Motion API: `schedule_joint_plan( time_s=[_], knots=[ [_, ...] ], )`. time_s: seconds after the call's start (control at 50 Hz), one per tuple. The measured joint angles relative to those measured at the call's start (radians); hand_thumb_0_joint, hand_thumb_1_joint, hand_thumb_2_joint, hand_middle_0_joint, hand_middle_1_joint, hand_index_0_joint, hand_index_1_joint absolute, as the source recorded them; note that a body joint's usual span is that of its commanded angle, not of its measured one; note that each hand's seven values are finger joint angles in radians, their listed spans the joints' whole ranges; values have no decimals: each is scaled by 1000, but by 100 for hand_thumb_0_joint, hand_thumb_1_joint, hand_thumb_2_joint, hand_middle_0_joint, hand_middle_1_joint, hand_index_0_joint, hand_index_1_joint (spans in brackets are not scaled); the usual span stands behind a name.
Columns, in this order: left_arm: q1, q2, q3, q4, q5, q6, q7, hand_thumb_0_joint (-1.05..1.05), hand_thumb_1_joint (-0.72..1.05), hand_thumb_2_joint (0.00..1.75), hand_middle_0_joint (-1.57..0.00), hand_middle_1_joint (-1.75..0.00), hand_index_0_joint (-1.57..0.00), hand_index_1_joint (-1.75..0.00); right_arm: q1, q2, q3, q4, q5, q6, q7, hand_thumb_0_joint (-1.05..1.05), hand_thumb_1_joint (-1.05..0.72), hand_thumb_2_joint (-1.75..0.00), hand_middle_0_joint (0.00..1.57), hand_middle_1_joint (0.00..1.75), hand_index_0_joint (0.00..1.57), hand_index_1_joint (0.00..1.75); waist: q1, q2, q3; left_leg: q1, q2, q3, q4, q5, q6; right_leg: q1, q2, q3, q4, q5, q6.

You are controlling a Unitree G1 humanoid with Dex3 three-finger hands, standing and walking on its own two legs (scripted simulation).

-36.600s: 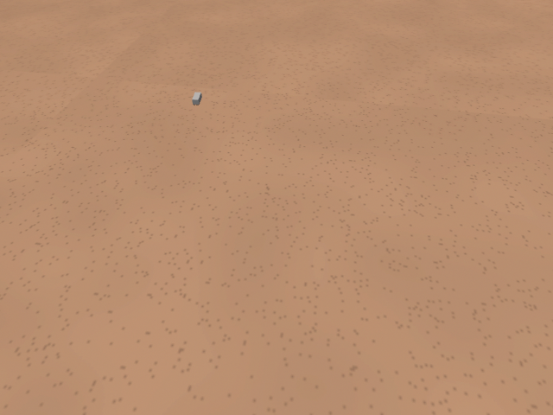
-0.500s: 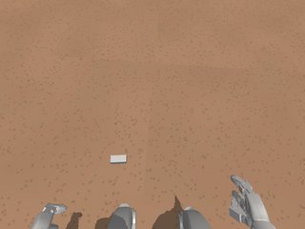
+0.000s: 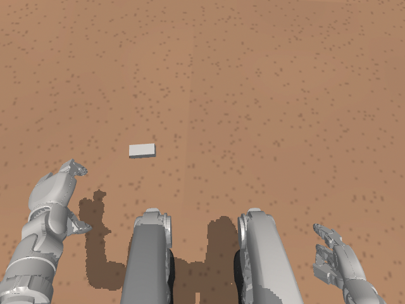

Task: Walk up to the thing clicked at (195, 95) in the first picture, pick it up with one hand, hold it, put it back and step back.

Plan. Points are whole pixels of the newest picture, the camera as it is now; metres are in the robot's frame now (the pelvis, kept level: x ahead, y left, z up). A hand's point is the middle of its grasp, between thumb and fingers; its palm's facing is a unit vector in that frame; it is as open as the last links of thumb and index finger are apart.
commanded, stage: rise first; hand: left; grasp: from above
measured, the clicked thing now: (142, 151) +0.56 +0.23 -0.48
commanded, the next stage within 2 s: none
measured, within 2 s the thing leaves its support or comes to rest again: neither
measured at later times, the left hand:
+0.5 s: hand (104, 168) +0.43 +0.29 -0.27, palm faces -0.45 -0.03 -0.89, open 13.4 cm
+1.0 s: hand (115, 158) +0.48 +0.27 -0.32, palm faces -0.45 -0.03 -0.89, open 13.4 cm
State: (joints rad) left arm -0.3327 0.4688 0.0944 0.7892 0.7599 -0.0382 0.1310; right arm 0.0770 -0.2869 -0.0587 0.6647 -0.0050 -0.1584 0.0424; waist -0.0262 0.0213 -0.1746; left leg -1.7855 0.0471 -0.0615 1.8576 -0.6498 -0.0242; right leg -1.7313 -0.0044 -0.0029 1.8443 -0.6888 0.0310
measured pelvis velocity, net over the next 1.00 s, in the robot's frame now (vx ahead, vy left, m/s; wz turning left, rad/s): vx -0.02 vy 0.01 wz -0.11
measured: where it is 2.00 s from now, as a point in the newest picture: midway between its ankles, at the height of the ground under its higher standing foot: (205, 295)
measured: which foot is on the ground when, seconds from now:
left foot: down 0.00-1.00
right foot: down 0.00-1.00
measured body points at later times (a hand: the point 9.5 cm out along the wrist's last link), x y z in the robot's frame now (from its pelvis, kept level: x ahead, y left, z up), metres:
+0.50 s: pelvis -0.03 +0.01 -0.13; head +0.20 +0.05 +0.26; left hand +0.45 +0.28 -0.22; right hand +0.01 -0.28 -0.24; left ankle +0.07 +0.13 -0.47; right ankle +0.06 -0.13 -0.47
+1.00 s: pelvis -0.02 +0.01 -0.16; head +0.23 +0.06 +0.21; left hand +0.49 +0.27 -0.27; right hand +0.01 -0.27 -0.27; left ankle +0.07 +0.13 -0.47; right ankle +0.06 -0.13 -0.47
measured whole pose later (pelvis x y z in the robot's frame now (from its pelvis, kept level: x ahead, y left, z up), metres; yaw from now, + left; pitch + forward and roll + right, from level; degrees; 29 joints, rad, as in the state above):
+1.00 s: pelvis -0.02 +0.01 -0.16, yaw -6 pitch +34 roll -8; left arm -1.02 0.79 0.10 1.47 1.27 -0.19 0.36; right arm 0.14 -0.25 0.07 0.74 -0.14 -0.03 0.12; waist -0.24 -0.02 -0.03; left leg -2.32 0.04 -0.16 2.38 -0.67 -0.01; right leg -2.22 0.04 -0.05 2.31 -0.70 0.06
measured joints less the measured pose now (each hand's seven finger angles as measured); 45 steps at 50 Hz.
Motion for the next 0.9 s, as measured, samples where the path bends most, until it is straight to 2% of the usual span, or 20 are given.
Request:
schedule_joint_plan(
  time_s=[0.14,0.3,0.44,0.58,0.76,0.9],
  knots=[
    [-217,81,-19,190,142,-91,11,0,-42,92,-22,-93,-21,-94,35,16,7,45,-17,35,12,1,-90,-90,21,30,20,30,-23,-3,31,-175,0,-22,148,13,-2,-170,11,-8,144,13,0],
    [-375,154,-11,334,318,-165,92,0,-38,91,-22,-92,-21,-92,79,19,24,85,-45,85,23,1,-88,-90,21,30,20,30,-81,-9,68,-320,-6,-47,289,15,-1,-300,18,-18,269,16,8],
    [-475,203,3,443,425,-175,153,0,-39,92,-21,-90,-20,-90,91,23,34,99,-74,122,38,1,-89,-90,21,30,20,30,-128,-14,86,-395,-9,-58,369,12,8,-364,23,-21,338,13,18],
    [-550,242,-9,533,481,-184,173,0,-40,92,-21,-86,-20,-87,90,33,50,103,-96,137,52,0,-90,-90,21,30,20,30,-156,-23,92,-445,-11,-63,421,6,15,-406,27,-22,382,7,19],
    [-631,275,-7,634,509,-184,207,0,-39,90,-22,-86,-21,-86,72,37,92,91,-120,129,68,0,-90,-90,21,30,20,30,-184,-34,109,-495,-14,-79,475,-3,14,-448,32,-31,427,-1,25],
    [-672,300,3,675,516,-166,229,0,-38,89,-21,-87,-21,-87,60,35,116,77,-134,126,76,0,-91,-90,21,30,20,30,-203,-39,128,-524,-12,-91,508,-11,12,-476,38,-38,453,-4,29]
  ],
)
